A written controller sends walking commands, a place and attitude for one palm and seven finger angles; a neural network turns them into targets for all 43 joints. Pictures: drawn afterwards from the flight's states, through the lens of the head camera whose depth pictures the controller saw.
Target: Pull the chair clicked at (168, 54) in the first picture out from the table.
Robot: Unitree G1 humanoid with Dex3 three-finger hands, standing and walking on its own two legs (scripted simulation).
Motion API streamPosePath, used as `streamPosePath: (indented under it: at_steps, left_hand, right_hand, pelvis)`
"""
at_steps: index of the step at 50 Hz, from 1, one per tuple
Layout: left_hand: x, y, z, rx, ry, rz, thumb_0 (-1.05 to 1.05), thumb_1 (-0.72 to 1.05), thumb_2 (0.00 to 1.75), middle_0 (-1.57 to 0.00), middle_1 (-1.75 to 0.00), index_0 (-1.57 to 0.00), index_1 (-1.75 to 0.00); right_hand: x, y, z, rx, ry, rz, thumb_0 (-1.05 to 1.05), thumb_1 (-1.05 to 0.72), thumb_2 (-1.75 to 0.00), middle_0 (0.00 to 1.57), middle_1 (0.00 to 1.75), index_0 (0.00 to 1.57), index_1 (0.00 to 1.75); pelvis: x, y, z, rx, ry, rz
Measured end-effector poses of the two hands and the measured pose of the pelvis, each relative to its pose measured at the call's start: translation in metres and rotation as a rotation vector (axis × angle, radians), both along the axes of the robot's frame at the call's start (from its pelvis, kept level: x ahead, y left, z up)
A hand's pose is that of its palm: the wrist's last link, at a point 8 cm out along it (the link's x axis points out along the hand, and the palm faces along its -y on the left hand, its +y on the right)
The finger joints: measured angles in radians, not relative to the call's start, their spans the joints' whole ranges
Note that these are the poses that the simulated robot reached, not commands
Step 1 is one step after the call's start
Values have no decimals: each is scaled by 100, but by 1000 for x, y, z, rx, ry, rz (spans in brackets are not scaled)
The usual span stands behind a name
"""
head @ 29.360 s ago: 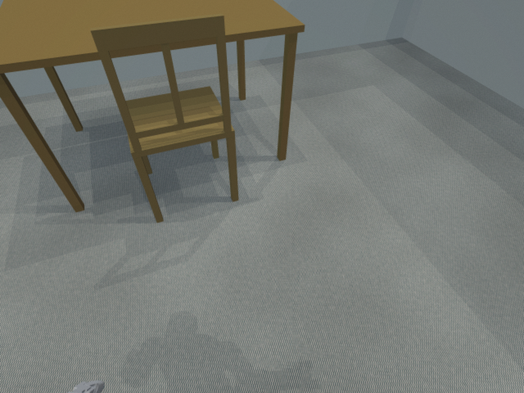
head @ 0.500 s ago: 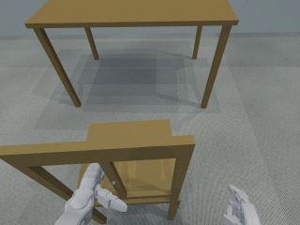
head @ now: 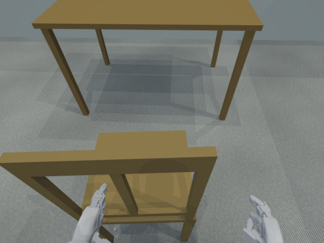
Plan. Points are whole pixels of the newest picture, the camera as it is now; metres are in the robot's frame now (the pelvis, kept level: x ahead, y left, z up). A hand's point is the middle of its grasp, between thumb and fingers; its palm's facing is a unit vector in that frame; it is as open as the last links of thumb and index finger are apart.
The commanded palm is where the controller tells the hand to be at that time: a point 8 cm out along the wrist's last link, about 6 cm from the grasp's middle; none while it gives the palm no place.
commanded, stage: draw the fingers out of the gap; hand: left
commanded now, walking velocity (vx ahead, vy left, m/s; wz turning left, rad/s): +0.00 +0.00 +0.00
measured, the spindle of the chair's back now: (126, 195) +0.26 +0.11 -0.05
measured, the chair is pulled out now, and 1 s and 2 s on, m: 0.66 0.66 0.65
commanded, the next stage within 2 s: draw the hand back to the body in 0.36 s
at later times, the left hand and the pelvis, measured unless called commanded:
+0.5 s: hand out of the picture +0.11 +0.13 -0.02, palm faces -0.07 -0.99 -0.10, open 17.5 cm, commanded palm +0.08 +0.18 +0.01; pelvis -0.01 +0.01 -0.01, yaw +0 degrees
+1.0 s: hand (71, 237) +0.14 +0.17 +0.07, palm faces +0.00 -1.00 -0.08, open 17.3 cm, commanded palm +0.10 +0.24 +0.10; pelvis -0.02 +0.01 -0.02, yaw +0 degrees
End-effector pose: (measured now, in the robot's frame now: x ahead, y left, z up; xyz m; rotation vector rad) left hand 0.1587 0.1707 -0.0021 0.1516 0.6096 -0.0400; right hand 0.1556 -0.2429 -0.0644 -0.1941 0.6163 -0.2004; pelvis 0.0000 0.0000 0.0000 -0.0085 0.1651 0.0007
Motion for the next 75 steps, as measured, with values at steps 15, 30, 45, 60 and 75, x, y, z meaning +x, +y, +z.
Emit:
streamPosePath:
  at_steps: [15,30,45,60,75]
  left_hand:
    - [-35,4,1,-11,11,10,-1,-54,21,-1,0,0,0]
    - [-58,15,19,-144,-156,106,-2,-54,21,-1,0,0,0]
    - [-39,44,72,-85,-505,11,-2,-55,20,-1,0,0,0]
    - [-42,76,107,268,-307,109,-1,-26,34,-5,-6,-20,-13]
    - [-33,95,127,405,-207,181,0,27,60,-12,-17,-43,-29]
  right_hand:
    - [11,19,4,18,-69,8,1,-90,-90,21,30,21,30]
    - [7,21,-3,2,-87,-10,1,-90,-90,21,30,20,30]
    - [8,39,-26,103,-52,-5,1,-90,-90,21,30,20,30]
    - [11,37,13,35,-31,21,1,-90,-90,21,30,20,30]
    - [37,31,26,40,-45,122,1,-90,-90,21,30,21,30]
  pelvis:
    - [-6,6,-8,-8,1,2]
    - [-9,12,-20,-21,28,1]
    - [-21,15,-29,-23,16,-9]
    - [-3,11,17,-28,-133,1]
    - [12,-4,39,-6,-205,1]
